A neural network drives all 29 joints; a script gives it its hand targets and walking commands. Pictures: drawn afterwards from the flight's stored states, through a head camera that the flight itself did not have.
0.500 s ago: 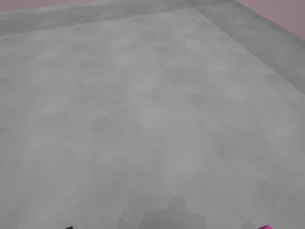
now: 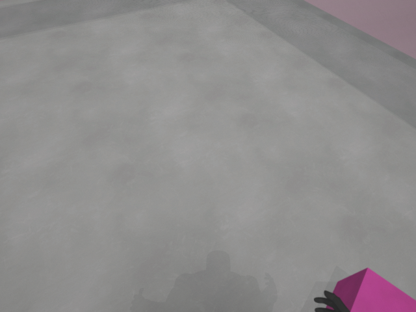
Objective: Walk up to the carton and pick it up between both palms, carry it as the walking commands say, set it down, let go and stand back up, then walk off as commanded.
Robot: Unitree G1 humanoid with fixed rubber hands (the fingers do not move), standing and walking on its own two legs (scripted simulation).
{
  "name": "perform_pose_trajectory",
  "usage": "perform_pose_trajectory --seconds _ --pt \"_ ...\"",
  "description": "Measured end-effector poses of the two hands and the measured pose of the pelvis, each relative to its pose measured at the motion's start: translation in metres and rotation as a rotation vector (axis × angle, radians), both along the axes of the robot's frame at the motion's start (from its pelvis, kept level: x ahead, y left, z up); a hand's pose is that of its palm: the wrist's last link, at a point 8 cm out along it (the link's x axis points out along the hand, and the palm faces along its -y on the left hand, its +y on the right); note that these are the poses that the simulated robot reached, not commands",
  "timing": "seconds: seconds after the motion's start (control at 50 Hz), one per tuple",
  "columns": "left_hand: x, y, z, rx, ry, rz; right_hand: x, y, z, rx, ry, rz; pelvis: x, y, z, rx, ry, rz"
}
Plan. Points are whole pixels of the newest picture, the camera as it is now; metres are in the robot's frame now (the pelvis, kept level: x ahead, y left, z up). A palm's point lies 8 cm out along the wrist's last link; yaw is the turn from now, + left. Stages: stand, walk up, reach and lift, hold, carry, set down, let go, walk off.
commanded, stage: walk off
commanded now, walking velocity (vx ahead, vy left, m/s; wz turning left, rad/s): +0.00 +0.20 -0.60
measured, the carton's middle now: out of the picture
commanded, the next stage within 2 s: stand in 1.66 s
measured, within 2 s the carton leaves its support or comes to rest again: neither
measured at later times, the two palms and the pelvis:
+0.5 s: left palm (59, 267) +0.19 +0.32 -0.07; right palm out of the picture -0.01 -0.18 -0.12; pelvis +0.01 +0.08 +0.02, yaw -19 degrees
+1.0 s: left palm (60, 208) +0.32 +0.40 -0.11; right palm out of the picture +0.03 -0.04 -0.08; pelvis +0.09 +0.22 +0.01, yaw -37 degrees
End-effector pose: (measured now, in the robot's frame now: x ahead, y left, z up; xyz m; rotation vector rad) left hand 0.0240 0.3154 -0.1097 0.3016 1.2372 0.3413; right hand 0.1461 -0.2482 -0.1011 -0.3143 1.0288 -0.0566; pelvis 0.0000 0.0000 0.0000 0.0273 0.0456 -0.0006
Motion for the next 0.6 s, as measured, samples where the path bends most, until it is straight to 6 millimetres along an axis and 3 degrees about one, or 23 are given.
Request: perform_pose_trajectory --seconds 0.1,0.18,0.26,0.34,0.42,0.52,0.6 --pt "0.053 0.005 -0.003 -0.071 -0.041 -0.109 -0.043 0.02 0.015 -0.013 0.022 -0.114 0.0 0.025 0.011 -0.033 -0.005 -0.071" --pt "0.094 0.0 0.0 -0.111 -0.077 -0.209 -0.072 0.031 0.014 -0.019 0.025 -0.215 0.002 0.041 0.013 -0.032 -0.006 -0.129" --pt "0.138 -0.016 0.006 -0.132 -0.126 -0.314 -0.105 0.043 -0.001 0.005 0.058 -0.303 0.005 0.055 0.009 -0.023 -0.011 -0.185" --pt "0.177 -0.035 0.013 -0.122 -0.205 -0.423 -0.141 0.052 -0.029 0.051 0.115 -0.387 0.008 0.063 -0.003 -0.005 -0.016 -0.243" --pt "0.18 -0.026 0.027 -0.077 -0.203 -0.459 -0.162 0.064 -0.034 0.084 0.171 -0.43 0.01 0.072 0.002 0.002 -0.025 -0.286" --pt "0.165 0.011 0.043 -0.015 -0.112 -0.456 -0.148 0.069 -0.017 0.096 0.126 -0.448 0.015 0.089 0.018 0.03 -0.024 -0.346" --pt "0.165 0.043 0.049 0.018 -0.076 -0.469 -0.13 0.077 -0.009 0.092 0.075 -0.462 0.022 0.108 0.022 0.045 -0.017 -0.39"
